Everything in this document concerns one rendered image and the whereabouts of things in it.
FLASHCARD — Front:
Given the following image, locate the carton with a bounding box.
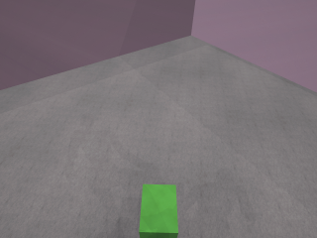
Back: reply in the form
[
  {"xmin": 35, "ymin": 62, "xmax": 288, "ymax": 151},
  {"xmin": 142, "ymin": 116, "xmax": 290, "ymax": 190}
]
[{"xmin": 139, "ymin": 183, "xmax": 178, "ymax": 238}]

